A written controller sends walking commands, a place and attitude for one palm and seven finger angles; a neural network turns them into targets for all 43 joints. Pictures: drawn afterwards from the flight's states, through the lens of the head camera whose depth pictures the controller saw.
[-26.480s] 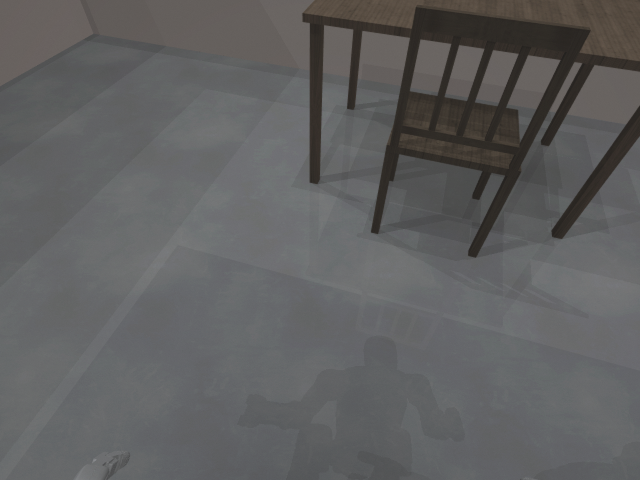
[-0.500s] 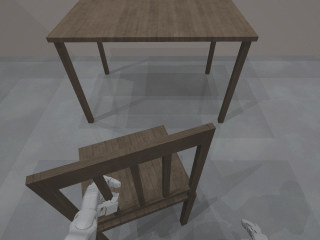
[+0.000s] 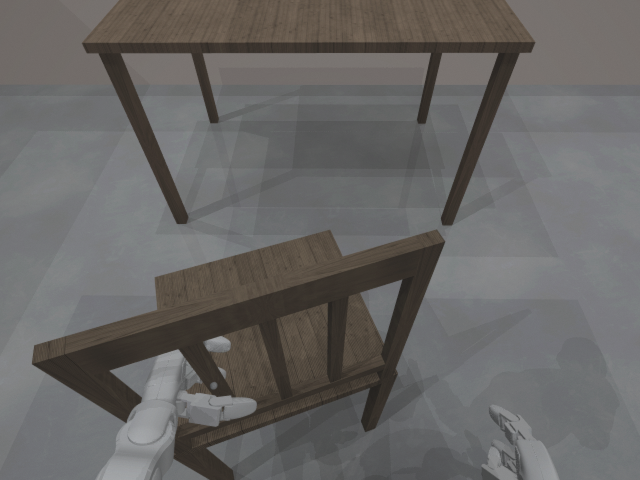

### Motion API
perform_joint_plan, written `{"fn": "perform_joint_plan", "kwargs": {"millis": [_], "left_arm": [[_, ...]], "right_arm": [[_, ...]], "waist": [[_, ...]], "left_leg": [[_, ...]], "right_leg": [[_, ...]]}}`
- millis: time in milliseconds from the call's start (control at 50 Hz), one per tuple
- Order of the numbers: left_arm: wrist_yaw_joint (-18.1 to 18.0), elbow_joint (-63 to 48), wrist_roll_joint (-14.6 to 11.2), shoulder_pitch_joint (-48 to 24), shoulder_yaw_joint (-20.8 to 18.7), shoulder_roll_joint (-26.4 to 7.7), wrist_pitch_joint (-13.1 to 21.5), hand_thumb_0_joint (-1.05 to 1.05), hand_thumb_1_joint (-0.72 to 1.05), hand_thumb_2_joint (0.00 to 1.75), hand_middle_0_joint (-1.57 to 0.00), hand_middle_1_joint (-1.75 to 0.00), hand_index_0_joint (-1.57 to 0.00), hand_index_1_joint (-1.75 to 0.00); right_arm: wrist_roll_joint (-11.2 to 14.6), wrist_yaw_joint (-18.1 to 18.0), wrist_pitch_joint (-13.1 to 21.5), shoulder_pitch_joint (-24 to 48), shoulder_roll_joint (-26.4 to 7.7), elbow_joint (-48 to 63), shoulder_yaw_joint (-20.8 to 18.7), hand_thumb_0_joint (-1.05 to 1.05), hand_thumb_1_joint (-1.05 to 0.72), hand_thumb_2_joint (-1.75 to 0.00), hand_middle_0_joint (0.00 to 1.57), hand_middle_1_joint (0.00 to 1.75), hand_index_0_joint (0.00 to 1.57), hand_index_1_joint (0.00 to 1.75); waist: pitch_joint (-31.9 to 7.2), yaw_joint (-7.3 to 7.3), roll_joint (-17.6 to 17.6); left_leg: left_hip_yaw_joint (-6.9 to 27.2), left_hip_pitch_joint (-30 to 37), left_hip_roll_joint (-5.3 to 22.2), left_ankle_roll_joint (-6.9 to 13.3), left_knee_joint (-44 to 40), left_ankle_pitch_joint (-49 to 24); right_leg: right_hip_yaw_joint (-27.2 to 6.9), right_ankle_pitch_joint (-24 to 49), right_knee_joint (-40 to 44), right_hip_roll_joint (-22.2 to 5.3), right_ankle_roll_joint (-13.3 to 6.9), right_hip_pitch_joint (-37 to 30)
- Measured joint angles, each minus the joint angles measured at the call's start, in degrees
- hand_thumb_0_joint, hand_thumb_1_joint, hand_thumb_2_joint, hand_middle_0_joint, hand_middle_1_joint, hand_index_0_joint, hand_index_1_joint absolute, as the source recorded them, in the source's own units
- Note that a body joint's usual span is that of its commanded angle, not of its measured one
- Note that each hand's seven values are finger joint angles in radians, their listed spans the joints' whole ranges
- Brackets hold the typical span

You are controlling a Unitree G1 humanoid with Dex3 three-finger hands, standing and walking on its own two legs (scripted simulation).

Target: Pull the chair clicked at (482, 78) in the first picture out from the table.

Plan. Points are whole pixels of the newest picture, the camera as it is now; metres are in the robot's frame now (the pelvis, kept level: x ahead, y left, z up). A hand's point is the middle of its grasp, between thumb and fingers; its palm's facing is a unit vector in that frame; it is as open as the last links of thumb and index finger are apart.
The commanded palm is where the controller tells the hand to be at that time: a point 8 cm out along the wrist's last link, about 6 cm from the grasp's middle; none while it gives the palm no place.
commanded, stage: open the thumb and straighten the fingers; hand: left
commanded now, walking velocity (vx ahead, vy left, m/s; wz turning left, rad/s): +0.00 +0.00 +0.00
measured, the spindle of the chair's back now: (277, 362) +0.29 +0.07 -0.07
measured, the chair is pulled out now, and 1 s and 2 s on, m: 0.65 0.65 0.64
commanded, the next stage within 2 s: draw the fingers out of the gap in 0.40 s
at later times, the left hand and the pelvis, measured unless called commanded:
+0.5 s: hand (211, 393) +0.24 +0.15 -0.05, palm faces -0.01 -0.98 -0.20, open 17.3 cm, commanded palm +0.22 +0.21 -0.03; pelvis +0.02 +0.00 -0.02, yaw +2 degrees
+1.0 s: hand (196, 456) +0.17 +0.16 -0.05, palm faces +0.03 -0.98 -0.21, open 17.5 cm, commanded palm +0.13 +0.21 -0.03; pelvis +0.01 +0.00 -0.03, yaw +2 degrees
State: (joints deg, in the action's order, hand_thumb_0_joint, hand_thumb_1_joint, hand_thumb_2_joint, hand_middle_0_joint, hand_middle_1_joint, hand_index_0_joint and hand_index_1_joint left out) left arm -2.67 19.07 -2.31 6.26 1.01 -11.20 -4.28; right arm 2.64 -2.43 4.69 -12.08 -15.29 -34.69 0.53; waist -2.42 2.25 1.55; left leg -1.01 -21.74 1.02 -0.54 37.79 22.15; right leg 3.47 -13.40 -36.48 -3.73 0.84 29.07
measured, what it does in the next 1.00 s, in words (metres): stands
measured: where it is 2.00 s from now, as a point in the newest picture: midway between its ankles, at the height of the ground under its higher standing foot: outside the picture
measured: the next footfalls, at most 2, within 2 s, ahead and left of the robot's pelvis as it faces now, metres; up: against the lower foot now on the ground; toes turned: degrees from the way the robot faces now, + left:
none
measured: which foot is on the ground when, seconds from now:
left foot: down 0.00-1.00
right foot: down 0.00-1.00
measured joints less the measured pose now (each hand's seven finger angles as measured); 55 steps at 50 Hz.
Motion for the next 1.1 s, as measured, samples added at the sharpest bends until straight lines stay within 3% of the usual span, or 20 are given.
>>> {"fn": "perform_joint_plan", "kwargs": {"millis": [160,340,460,580,780,900,1100], "left_arm": [[0.92,-4.25,-0.31,2.08,0.51,0.54,-3.01,-0.01,-0.45,0.25,-0.31,-0.92,-0.32,-0.94],[1.48,-9.71,0.35,5.57,-0.79,-0.28,-5.3,-0.01,-0.53,0.21,-0.12,-0.34,-0.12,-0.35],[1.83,-13.59,0.23,8.49,0.61,-0.45,-6.88,-0.01,-0.54,0.2,-0.04,-0.11,-0.04,-0.12],[1.29,-16.43,0.8,11.2,0.84,0.4,-7.35,-0.01,-0.54,0.2,-0.02,-0.03,-0.02,-0.04],[0.84,-24.66,1.22,21.7,2.07,-0.05,-7.76,-0.01,-0.54,0.2,-0.01,0.0,-0.01,-0.01],[1.02,-26.35,1.33,23.88,2.11,-0.6,-7.29,-0.01,-0.54,0.2,-0.02,-0.01,-0.01,0.0],[2.11,-29.13,1.25,27.27,1.67,-0.96,-7.24,-0.01,-0.54,0.2,-0.04,-0.01,-0.01,0.0]], "right_arm": [[-0.44,-0.59,2.18,-1.0,0.12,1.5,0.53,0.01,-0.9,-0.9,0.2,0.3,0.2,0.3],[-0.82,-1.04,3.04,-2.25,0.62,3.1,1.12,0.01,-0.9,-0.9,0.2,0.3,0.2,0.3],[-0.86,-1.31,3.91,-2.69,-0.17,3.83,0.84,0.01,-0.9,-0.9,0.2,0.3,0.2,0.3],[-1.14,-1.51,3.7,-2.84,0.23,4.24,0.43,0.01,-0.9,-0.9,0.2,0.3,0.2,0.3],[-0.9,-2.07,3.68,-3.06,1.41,5.76,0.32,0.01,-0.9,-0.9,0.2,0.3,0.2,0.3],[-0.95,-2.91,4.34,-2.59,1.93,6.12,0.62,0.01,-0.9,-0.9,0.2,0.3,0.2,0.3],[-0.58,-3.42,4.83,-2.46,2.57,6.15,0.55,0.01,-0.9,-0.9,0.2,0.3,0.2,0.3]], "waist": [[-1.7,-0.5,1.35],[-2.83,-0.57,1.17],[-3.22,-0.32,1.82],[-3.94,-0.45,1.13],[-4.76,-0.71,1.23],[-4.49,-1.26,0.87],[-5.16,-0.94,1.18]], "left_leg": [[0.76,-3.38,-0.23,0.03,3.94,2.47],[1.44,-5.02,-0.02,-0.18,6.72,4.66],[2.11,-5.93,-0.05,-0.11,8.24,5.65],[1.82,-6.76,-0.17,-0.11,9.26,6.24],[2.33,-7.43,-0.08,-0.15,11.24,7.06],[2.81,-8.82,-0.16,-0.27,13.08,7.34],[3.1,-10.03,0.04,-0.44,14.76,7.6]], "right_leg": [[0.54,-2.76,-4.12,-0.49,0.16,3.21],[1.12,-5.2,-7.1,-0.5,0.03,4.76],[1.72,-6.09,-8.09,-0.65,0.2,5.16],[1.35,-6.76,-9.52,-0.78,0.19,6.35],[1.78,-7.46,-11.02,-0.81,0.11,6.63],[2.14,-7.7,-12.53,-0.98,-0.08,7.7],[2.35,-7.7,-13.69,-0.82,-0.32,8.66]]}}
